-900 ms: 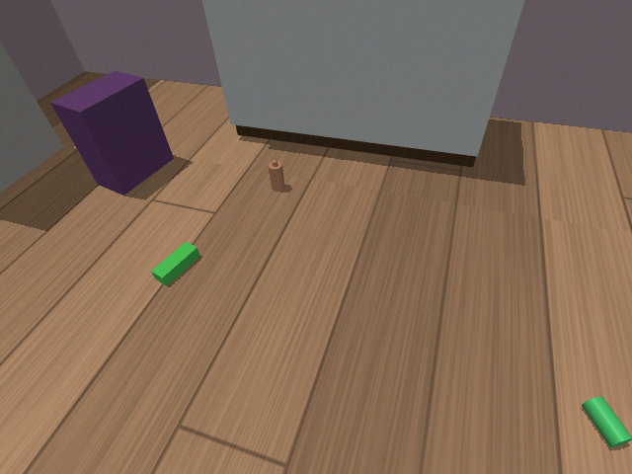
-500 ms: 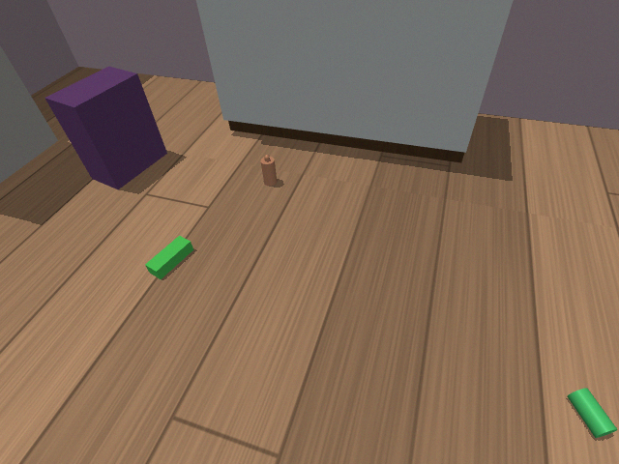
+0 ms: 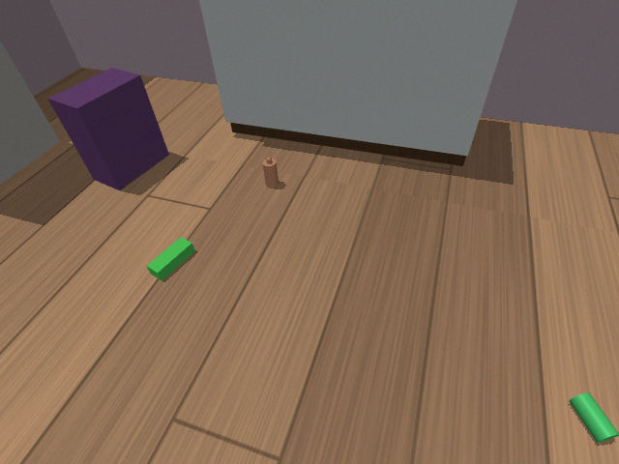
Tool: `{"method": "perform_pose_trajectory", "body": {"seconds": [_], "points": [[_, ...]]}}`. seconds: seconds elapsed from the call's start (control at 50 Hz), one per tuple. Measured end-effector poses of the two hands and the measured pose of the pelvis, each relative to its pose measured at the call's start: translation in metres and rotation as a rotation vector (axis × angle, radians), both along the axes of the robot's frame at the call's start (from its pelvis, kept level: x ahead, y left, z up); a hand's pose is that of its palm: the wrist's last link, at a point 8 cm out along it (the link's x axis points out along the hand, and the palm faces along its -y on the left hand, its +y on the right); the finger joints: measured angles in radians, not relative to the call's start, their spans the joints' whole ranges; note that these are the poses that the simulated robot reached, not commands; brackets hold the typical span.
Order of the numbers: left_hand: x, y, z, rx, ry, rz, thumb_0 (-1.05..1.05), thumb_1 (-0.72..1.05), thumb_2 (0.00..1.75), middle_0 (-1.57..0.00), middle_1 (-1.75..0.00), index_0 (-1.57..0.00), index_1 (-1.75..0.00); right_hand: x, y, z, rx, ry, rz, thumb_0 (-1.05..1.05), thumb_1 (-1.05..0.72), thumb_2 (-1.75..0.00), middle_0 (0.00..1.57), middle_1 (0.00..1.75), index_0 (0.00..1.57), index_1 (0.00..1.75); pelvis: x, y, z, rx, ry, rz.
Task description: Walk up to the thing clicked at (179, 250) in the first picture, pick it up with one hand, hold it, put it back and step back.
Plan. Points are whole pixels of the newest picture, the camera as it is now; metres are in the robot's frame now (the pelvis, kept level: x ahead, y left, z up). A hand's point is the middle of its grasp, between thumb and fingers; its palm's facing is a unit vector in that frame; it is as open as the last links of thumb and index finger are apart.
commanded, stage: stand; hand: left
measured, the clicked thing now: (171, 258) +1.07 +0.70 -0.75
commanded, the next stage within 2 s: walk up in 0.22 s
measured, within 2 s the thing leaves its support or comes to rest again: neither
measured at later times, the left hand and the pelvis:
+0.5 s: hand out of the picture +0.06 +0.36 -0.16, palm faces +0.22 -0.91 -0.36, open 7.4 cm; pelvis +0.04 +0.05 -0.02, yaw +13 degrees
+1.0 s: hand (85, 437) +0.21 +0.39 -0.15, palm faces +0.44 -0.81 -0.39, open 7.4 cm; pelvis +0.26 +0.08 -0.03, yaw +28 degrees
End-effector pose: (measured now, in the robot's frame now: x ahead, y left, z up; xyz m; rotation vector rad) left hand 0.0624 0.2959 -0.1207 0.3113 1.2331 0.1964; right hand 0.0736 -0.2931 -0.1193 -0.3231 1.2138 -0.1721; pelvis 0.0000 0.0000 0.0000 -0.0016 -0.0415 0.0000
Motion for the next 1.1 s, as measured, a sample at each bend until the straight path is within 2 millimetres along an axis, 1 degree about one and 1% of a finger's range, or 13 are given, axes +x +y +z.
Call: {"method": "perform_pose_trajectory", "body": {"seconds": [0.24, 0.32, 0.38, 0.44, 0.5, 0.56, 0.62, 0.68, 0.74, 0.82, 0.9, 1.02, 1.1], "points": [[-0.001, 0.003, 0.001, -0.006, -0.005, 0.012, 0.01, 0.91, 0.90, -0.20, -0.30, -0.20, -0.30, -0.002, 0.001, 0.000, 0.004, 0.006, 0.000, 0.01, -0.91, -0.90, 0.20, 0.30, 0.20, 0.30, 0.000, 0.002, 0.000, -0.003, 0.003, 0.012], [-0.002, 0.021, 0.006, -0.007, -0.125, 0.082, 0.01, 0.91, 0.90, -0.20, -0.30, -0.21, -0.31, 0.007, 0.000, 0.005, 0.001, 0.052, 0.082, 0.01, -0.91, -0.90, 0.20, 0.30, 0.20, 0.30, 0.004, 0.005, -0.003, -0.013, 0.022, 0.099], [-0.010, 0.042, 0.010, 0.012, -0.160, 0.133, 0.01, 0.91, 0.90, -0.20, -0.30, -0.21, -0.31, 0.030, 0.002, 0.016, -0.020, 0.065, 0.145, 0.01, -0.91, -0.90, 0.20, 0.30, 0.20, 0.30, 0.011, 0.014, -0.002, -0.015, 0.023, 0.145], [-0.018, 0.068, 0.007, 0.025, -0.147, 0.167, 0.01, 0.90, 0.90, -0.20, -0.30, -0.21, -0.31, 0.061, 0.006, 0.026, -0.051, 0.032, 0.194, 0.01, -0.91, -0.90, 0.20, 0.30, 0.20, 0.30, 0.024, 0.029, -0.006, -0.023, 0.012, 0.191], [-0.019, 0.099, -0.006, 0.037, -0.138, 0.204, 0.01, 0.90, 0.90, -0.20, -0.30, -0.21, -0.31, 0.096, 0.018, 0.031, -0.097, -0.026, 0.222, 0.01, -0.91, -0.90, 0.20, 0.30, 0.20, 0.30, 0.043, 0.049, -0.018, -0.026, 0.002, 0.227], [-0.008, 0.129, -0.027, 0.050, -0.123, 0.225, 0.01, 0.91, 0.90, -0.20, -0.30, -0.20, -0.30, 0.125, 0.030, 0.026, -0.153, -0.107, 0.231, 0.01, -0.91, -0.90, 0.20, 0.30, 0.20, 0.30, 0.060, 0.070, -0.039, 0.000, -0.005, 0.250], [0.013, 0.136, -0.028, 0.027, -0.131, 0.225, 0.01, 0.91, 0.90, -0.20, -0.30, -0.20, -0.30, 0.139, 0.048, 0.026, -0.148, -0.109, 0.235, 0.01, -0.91, -0.90, 0.20, 0.30, 0.20, 0.30, 0.075, 0.080, -0.037, 0.014, -0.007, 0.287], [0.033, 0.133, -0.020, -0.006, -0.167, 0.234, 0.01, 0.91, 0.90, -0.20, -0.30, -0.20, -0.30, 0.153, 0.069, 0.030, -0.125, -0.082, 0.278, 0.01, -0.91, -0.90, 0.20, 0.30, 0.20, 0.30, 0.094, 0.086, -0.026, 0.017, -0.008, 0.317], [0.045, 0.130, -0.010, -0.030, -0.173, 0.260, 0.01, 0.91, 0.90, -0.20, -0.30, -0.20, -0.30, 0.175, 0.089, 0.030, -0.092, -0.066, 0.328, 0.01, -0.91, -0.90, 0.20, 0.30, 0.20, 0.30, 0.118, 0.091, -0.016, 0.010, -0.003, 0.351], [0.057, 0.128, 0.000, -0.026, -0.152, 0.313, 0.01, 0.91, 0.90, -0.20, -0.30, -0.20, -0.30, 0.216, 0.108, 0.025, -0.050, -0.063, 0.391, 0.01, -0.90, -0.90, 0.20, 0.30, 0.20, 0.31, 0.154, 0.095, -0.011, 0.006, 0.007, 0.398], [0.078, 0.129, 0.009, 0.009, -0.142, 0.372, 0.01, 0.91, 0.90, -0.20, -0.30, -0.20, -0.30, 0.269, 0.115, 0.017, -0.025, -0.066, 0.452, 0.01, -0.90, -0.90, 0.21, 0.30, 0.21, 0.31, 0.197, 0.093, -0.013, 0.010, 0.019, 0.437], [0.122, 0.124, 0.013, 0.116, -0.211, 0.453, 0.01, 0.91, 0.90, -0.20, -0.30, -0.20, -0.30, 0.376, 0.115, -0.010, -0.047, -0.066, 0.555, 0.01, -0.90, -0.90, 0.21, 0.30, 0.21, 0.31, 0.268, 0.083, -0.032, -0.012, 0.019, 0.512], [0.129, 0.105, 0.020, 0.105, -0.200, 0.535, 0.01, 0.91, 0.90, -0.20, -0.30, -0.20, -0.30, 0.451, 0.140, -0.002, -0.045, -0.093, 0.648, 0.01, -0.91, -0.90, 0.20, 0.30, 0.20, 0.30, 0.302, 0.087, -0.022, -0.008, 0.012, 0.563]]}}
